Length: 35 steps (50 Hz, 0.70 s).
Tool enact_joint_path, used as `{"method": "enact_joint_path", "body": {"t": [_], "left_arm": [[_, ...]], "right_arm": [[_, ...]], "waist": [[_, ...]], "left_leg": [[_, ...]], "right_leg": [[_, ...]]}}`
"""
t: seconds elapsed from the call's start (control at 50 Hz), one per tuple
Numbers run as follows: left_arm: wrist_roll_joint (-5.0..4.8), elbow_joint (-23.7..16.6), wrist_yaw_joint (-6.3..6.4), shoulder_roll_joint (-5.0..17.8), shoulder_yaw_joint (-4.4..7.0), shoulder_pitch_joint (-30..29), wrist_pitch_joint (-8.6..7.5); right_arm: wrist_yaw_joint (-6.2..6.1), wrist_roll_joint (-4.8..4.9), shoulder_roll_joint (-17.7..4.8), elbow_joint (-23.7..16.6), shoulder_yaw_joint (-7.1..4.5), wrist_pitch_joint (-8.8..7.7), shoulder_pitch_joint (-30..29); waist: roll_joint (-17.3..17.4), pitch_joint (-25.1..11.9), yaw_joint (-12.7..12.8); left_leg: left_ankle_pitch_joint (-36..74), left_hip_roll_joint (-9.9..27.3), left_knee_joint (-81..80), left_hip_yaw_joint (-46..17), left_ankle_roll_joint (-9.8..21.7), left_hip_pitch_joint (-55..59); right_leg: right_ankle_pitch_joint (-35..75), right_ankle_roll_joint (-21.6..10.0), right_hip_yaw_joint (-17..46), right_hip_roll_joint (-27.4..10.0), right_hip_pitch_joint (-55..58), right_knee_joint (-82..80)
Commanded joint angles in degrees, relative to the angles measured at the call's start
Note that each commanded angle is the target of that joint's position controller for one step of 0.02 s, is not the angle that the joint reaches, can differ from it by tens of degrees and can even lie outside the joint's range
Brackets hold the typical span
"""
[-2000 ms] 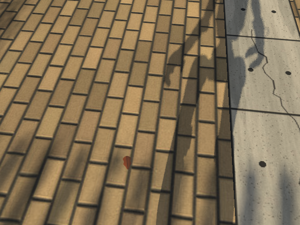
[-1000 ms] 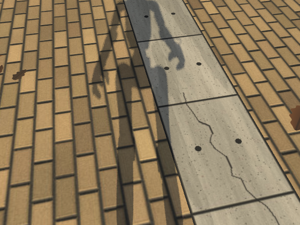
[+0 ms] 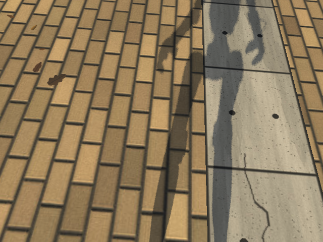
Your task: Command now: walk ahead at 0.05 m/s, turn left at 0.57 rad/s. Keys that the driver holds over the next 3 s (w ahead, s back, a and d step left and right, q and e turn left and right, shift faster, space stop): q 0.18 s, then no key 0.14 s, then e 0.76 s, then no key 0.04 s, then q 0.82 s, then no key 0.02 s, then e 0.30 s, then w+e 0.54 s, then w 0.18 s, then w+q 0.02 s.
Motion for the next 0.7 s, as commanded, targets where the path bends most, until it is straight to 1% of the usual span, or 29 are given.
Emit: {"method": "enact_joint_path", "body": {"t": [0.02,0.06,0.1,0.14,0.18,0.22,0.26,0.28,0.3,0.32,0.34,0.36,0.38,0.4,0.42,0.44,0.46,0.48,0.5,0.52,0.54,0.56,0.58,0.6,0.62,0.64,0.66,0.68,0.7], "left_arm": [[0.01,-2.3,0.64,4.8,1.38,4.0,0.01],[-0.05,-2.4,0.75,3.9,0.98,3.1,-0.03],[-0.07,-2.7,0.59,3.5,0.75,2.1,-0.06],[-0.29,-3.0,0.24,3.9,0.82,1.6,-0.22],[-0.51,-3.2,-0.22,4.3,0.98,1.6,-0.65],[-0.6,-2.7,-0.83,4.4,1.09,3.5,-1.17],[-0.14,-1.7,-1.4,4.3,1.27,6.5,-1.59],[1.03,-2.2,-1.26,7.4,1.85,7.1,-1.55],[2.16,-2.3,-0.99,12.4,2.78,5.2,-1.1],[3.08,-3.6,-0.88,9.8,2.26,3.8,-1.4],[2.49,-4.5,-0.61,7.4,1.4,1.4,-1.72],[1.39,-4.5,-0.54,5.4,0.72,-1.1,-1.92],[0.44,-4.3,-0.66,3.1,-0.19,-2.2,-2.19],[0.12,-3.7,-0.88,1.3,-1.14,-2.6,-2.27],[-0.13,-3.2,-1.11,1.6,-1.12,-2.4,-1.89],[-0.39,-2.9,-1.14,3.3,-0.53,-1.1,-1.32],[-0.5,-2.4,-1.02,6.0,0.39,1.7,-0.75],[-0.58,-2.0,-0.89,8.2,1.04,4.0,-0.31],[-0.84,-2.1,-0.8,9.2,1.35,4.8,-0.02],[-1.35,-2.2,-0.74,9.4,1.49,4.5,0.15],[-1.92,-2.4,-0.64,9.4,1.61,4.2,0.24],[-2.21,-2.5,-0.5,9.0,1.58,4.3,0.15],[-1.95,-2.9,-0.49,7.9,1.27,3.9,-0.2],[-1.79,-4.1,-0.66,6.0,0.97,3.9,-0.75],[-1.92,-3.7,-0.88,5.4,0.78,2.8,-1.1],[-1.85,-4.0,-1.12,5.6,0.9,2.5,-1.04],[-1.66,-4.0,-1.2,5.7,1.23,2.6,-0.68],[-1.57,-4.3,-1.22,6.9,1.91,2.2,-0.08],[-1.62,-4.3,-1.21,7.0,2.39,2.7,0.64]], "right_arm": [[-1.24,-0.47,-9.1,-4.6,-2.7,-0.32,-1.4],[-1.83,-0.14,-9.6,-4.5,-3.05,-0.19,-0.6],[-2.23,0.03,-9.9,-4.6,-3.27,0.15,-0.7],[-2.23,-0.08,-9.9,-4.7,-3.35,0.53,-0.9],[-2.03,0.01,-9.8,-4.8,-3.35,0.87,-0.9],[-1.94,0.19,-9.1,-4.8,-3.02,1.22,-1.4],[-2.13,0.79,-7.8,-4.4,-2.42,1.68,-1.0],[-2.14,0.45,-5.5,-3.9,-1.68,1.65,1.4],[-2.08,0.48,-4.5,-5.4,-1.53,1.16,2.0],[-2.28,-0.51,-8.7,-5.1,-2.7,0.44,0.5],[-2.21,-0.15,-10.1,-3.8,-3.46,0.37,1.0],[-2.3,-0.27,-8.5,-2.0,-3.21,0.75,2.6],[-2.45,-0.94,-6.1,-1.0,-2.54,1.15,3.6],[-2.32,-1.33,-3.4,-0.3,-1.64,1.36,4.2],[-2.04,-1.43,-1.7,-0.3,-0.9,1.21,3.2],[-1.86,-1.23,-0.8,-1.0,-0.42,0.76,0.5],[-1.92,-0.7,-1.1,-1.6,-0.49,0.36,-2.2],[-2.12,0.06,-2.3,-1.7,-0.9,0.16,-2.9],[-2.34,0.76,-3.3,-1.2,-1.27,0.09,-2.1],[-2.54,1.08,-3.7,-0.3,-1.48,0.05,-0.7],[-2.68,1.01,-4.2,0.6,-1.66,-0.05,0.7],[-2.84,0.75,-5.2,0.9,-1.96,-0.14,1.6],[-3.13,0.22,-6.5,0.9,-2.3,-0.14,3.1],[-3.18,-0.44,-9.9,1.7,-3.29,0.13,3.5],[-2.96,-0.93,-8.8,1.6,-3.44,0.51,3.4],[-2.85,-1.4,-8.3,1.4,-3.3,0.66,3.5],[-3.13,-1.47,-7.6,0.8,-3.05,0.51,1.9],[-3.35,-1.32,-6.7,0.3,-2.57,0.05,1.0],[-3.52,-1.03,-6.5,0.2,-2.32,-0.51,0.1]], "waist": [[7.9,-12.1,1.8],[7.8,-12.5,1.1],[8.5,-12.5,0.5],[9.6,-11.8,0.0],[10.5,-11.2,-0.3],[11.0,-11.6,0.2],[9.8,-11.2,1.8],[3.2,-10.7,0.9],[-12.3,-7.1,-2.0],[-13.1,-6.9,0.5],[-8.8,-6.4,-0.2],[-6.3,-6.0,-1.7],[-6.1,-6.1,-2.1],[-6.2,-6.1,-2.5],[-6.9,-5.7,-2.2],[-8.3,-5.4,-0.5],[-9.3,-5.3,1.6],[-9.8,-5.8,2.5],[-10.1,-6.3,2.5],[-10.2,-6.4,1.7],[-10.2,-6.6,1.1],[-9.2,-7.7,0.9],[-6.6,-9.8,0.4],[2.7,-11.2,1.9],[8.2,-10.5,0.5],[11.8,-9.1,-0.2],[14.3,-8.3,-0.2],[13.6,-6.8,-0.7],[10.8,-5.8,0.1]], "left_leg": [[11.2,12.4,-10.2,-16.4,10.1,10.5],[8.3,12.1,-10.0,-17.2,10.1,10.6],[2.2,11.5,-10.1,-18.6,9.7,9.6],[-2.7,11.1,-10.5,-20.8,9.3,8.3],[-4.5,11.0,-10.2,-23.5,8.9,8.6],[-2.9,11.1,-8.4,-24.5,8.0,9.5],[-3.4,8.5,-5.1,-22.7,5.0,6.7],[-10.5,4.5,1.8,-18.4,1.5,2.2],[-22.1,-5.2,11.1,-6.8,-1.9,-6.8],[-27.6,-3.5,24.2,-7.6,-4.4,-6.5],[-25.1,-3.1,30.5,-9.7,-5.0,-5.5],[-22.2,-2.7,32.0,-9.9,-6.0,-4.5],[-19.6,-1.5,31.0,-10.0,-7.1,-3.7],[-17.8,0.4,27.5,-8.4,-8.2,-1.3],[-17.0,1.6,21.3,-4.8,-9.0,1.1],[-17.0,1.6,15.3,-2.4,-9.4,3.0],[-17.8,0.7,11.0,-1.0,-9.5,3.5],[-17.8,0.1,7.6,-0.5,-9.5,3.9],[-15.6,-0.3,3.4,-0.3,-9.2,4.8],[-11.6,-0.6,-2.0,-0.1,-8.4,6.6],[-6.9,-0.6,-6.8,-0.2,-7.3,9.5],[-3.4,0.5,-8.3,-1.1,-5.9,13.7],[1.9,3.9,-6.7,-2.4,-4.4,19.5],[9.0,7.9,-2.6,-4.7,-1.2,22.3],[11.2,10.7,-4.3,-7.6,2.2,22.5],[13.1,16.0,-7.0,-12.5,5.6,22.5],[16.2,20.7,-8.5,-16.0,8.7,21.8],[21.6,23.8,-8.9,-17.6,11.1,20.8],[24.5,24.3,-8.6,-16.0,11.5,19.9]], "right_leg": [[4.0,1.1,2.3,0.2,-1.2,-4.2],[5.3,1.8,2.9,0.7,-0.1,-9.8],[6.8,2.0,3.4,1.2,1.8,-14.4],[7.4,1.8,3.7,1.8,3.9,-18.2],[6.9,1.2,3.9,2.4,5.5,-21.9],[8.3,0.1,3.0,2.1,8.3,-27.5],[16.2,-2.1,1.6,1.1,16.1,-39.1],[16.9,-5.1,9.4,-7.4,20.0,-44.2],[22.0,-13.0,22.3,-17.0,18.9,-47.8],[22.9,-18.9,28.5,-21.9,14.3,-49.3],[23.0,-18.2,25.0,-19.2,13.4,-48.5],[22.9,-15.5,20.0,-15.3,13.5,-47.2],[23.2,-13.7,17.3,-12.9,14.7,-46.4],[26.2,-12.9,15.0,-11.2,15.0,-46.0],[28.3,-12.1,12.5,-8.8,15.1,-45.4],[30.1,-11.8,11.6,-7.2,16.1,-44.1],[32.3,-12.4,12.8,-7.2,18.2,-42.9],[33.8,-13.1,14.9,-8.0,20.4,-42.0],[34.7,-13.5,17.0,-8.6,21.9,-41.5],[35.5,-13.5,18.5,-8.6,22.4,-41.0],[36.6,-12.9,19.7,-8.4,21.8,-40.6],[36.6,-11.7,20.2,-8.0,19.6,-40.0],[34.4,-9.9,19.1,-7.0,15.4,-38.3],[28.6,-7.3,12.9,-2.7,10.0,-35.0],[19.3,-4.7,7.5,1.5,6.0,-30.1],[10.9,-3.1,4.5,3.2,1.9,-25.6],[-0.1,-2.1,2.3,2.9,-0.6,-17.8],[-7.4,-1.1,2.1,1.8,-3.3,-8.3],[-8.3,-0.3,3.0,0.5,-4.7,-2.8]]}}
Next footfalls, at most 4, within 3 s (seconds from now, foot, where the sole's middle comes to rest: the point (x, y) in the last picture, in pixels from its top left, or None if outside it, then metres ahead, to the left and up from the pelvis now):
0.28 right None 0.10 -0.15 -0.77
0.58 left None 0.02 0.09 -0.77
0.90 right None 0.06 -0.18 -0.77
1.34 left None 0.09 0.05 -0.77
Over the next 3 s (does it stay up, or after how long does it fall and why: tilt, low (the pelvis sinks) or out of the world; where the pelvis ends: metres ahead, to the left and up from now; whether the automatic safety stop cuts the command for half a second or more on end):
stays up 0.26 0.01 0.01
